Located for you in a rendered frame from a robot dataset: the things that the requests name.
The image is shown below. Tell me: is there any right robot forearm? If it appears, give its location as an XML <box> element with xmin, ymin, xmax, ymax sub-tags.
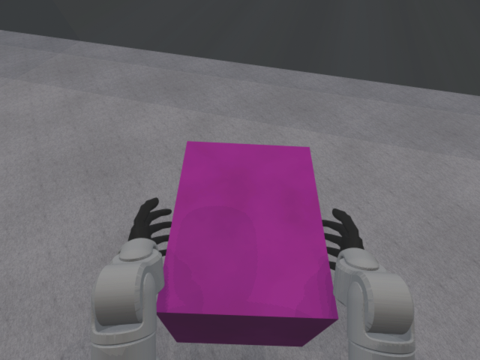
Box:
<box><xmin>333</xmin><ymin>247</ymin><xmax>416</xmax><ymax>360</ymax></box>

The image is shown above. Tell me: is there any robot left hand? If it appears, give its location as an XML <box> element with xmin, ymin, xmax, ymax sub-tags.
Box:
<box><xmin>128</xmin><ymin>197</ymin><xmax>172</xmax><ymax>257</ymax></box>

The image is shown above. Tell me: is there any left robot forearm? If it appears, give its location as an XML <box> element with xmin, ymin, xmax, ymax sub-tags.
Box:
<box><xmin>90</xmin><ymin>238</ymin><xmax>165</xmax><ymax>360</ymax></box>

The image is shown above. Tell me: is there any robot right hand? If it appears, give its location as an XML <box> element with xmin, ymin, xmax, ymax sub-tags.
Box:
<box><xmin>322</xmin><ymin>208</ymin><xmax>364</xmax><ymax>270</ymax></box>

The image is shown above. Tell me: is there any carton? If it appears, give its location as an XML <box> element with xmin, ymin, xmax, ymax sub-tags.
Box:
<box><xmin>157</xmin><ymin>141</ymin><xmax>338</xmax><ymax>347</ymax></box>

